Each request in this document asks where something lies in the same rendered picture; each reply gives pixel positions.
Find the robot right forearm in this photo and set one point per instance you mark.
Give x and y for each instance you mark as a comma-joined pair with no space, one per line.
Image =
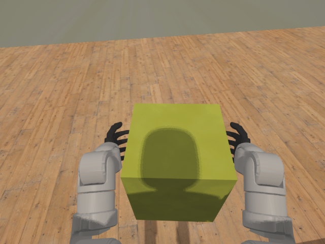
265,211

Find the robot left forearm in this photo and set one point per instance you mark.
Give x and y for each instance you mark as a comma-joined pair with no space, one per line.
96,212

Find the carton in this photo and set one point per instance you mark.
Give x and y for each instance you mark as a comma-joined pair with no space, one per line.
178,164

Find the right robot hand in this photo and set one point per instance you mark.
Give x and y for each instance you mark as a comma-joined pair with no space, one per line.
240,138

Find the left robot hand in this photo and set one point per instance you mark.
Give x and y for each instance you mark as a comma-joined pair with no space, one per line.
112,136

